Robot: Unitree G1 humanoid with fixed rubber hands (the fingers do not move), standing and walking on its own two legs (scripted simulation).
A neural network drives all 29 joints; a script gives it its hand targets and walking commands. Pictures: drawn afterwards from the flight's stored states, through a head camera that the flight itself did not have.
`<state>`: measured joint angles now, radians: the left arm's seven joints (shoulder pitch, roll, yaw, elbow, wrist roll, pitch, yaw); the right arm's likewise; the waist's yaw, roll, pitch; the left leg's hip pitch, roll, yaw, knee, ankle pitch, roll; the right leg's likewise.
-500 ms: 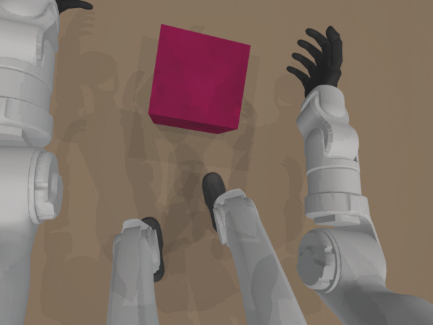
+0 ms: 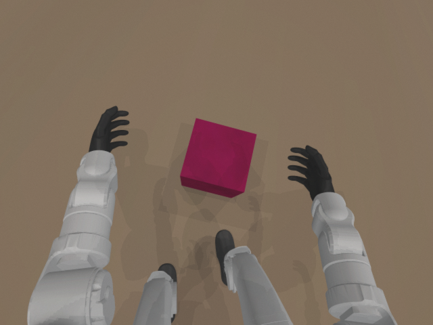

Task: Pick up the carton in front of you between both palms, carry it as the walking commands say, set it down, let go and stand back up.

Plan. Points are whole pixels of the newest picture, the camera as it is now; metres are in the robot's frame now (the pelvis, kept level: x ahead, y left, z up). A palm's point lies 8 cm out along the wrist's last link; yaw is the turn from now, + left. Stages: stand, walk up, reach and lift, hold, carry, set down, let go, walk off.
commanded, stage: let go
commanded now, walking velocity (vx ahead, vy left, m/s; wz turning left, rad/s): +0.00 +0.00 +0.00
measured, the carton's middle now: (215, 162) +0.49 -0.12 -0.57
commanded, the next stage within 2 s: stand in 1.14 s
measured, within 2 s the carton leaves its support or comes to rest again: neither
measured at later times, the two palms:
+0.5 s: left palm (63, 223) +0.32 +0.18 -0.02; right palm (380, 256) +0.21 -0.26 +0.00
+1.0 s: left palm (4, 297) +0.25 +0.23 +0.01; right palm (366, 255) +0.21 -0.23 +0.01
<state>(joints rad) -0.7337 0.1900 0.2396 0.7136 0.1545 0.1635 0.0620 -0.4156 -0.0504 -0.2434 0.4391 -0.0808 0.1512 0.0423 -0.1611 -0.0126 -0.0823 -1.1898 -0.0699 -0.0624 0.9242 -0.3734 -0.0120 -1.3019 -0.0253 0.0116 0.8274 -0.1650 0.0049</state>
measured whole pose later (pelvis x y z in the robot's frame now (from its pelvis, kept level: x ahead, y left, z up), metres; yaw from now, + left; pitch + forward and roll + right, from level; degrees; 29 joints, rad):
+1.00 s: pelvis +0.07 +0.02 +0.07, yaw -4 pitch -3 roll -1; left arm 0.21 0.20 0.01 0.49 -0.02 0.07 -0.02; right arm 0.22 -0.24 -0.03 0.40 -0.02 0.20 0.03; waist 0.00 0.04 0.05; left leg -0.07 -0.02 -0.03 0.50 -0.39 0.02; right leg -0.22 0.02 0.04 0.48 -0.21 0.02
